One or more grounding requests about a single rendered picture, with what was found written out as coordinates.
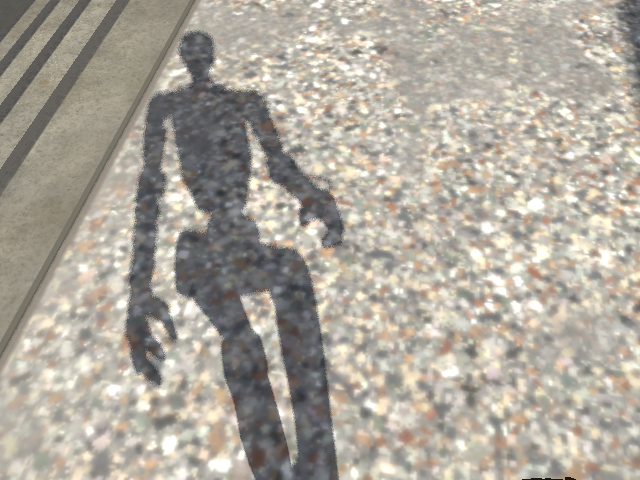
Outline stairs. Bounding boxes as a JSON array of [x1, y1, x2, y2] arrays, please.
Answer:
[[0, 0, 116, 169]]

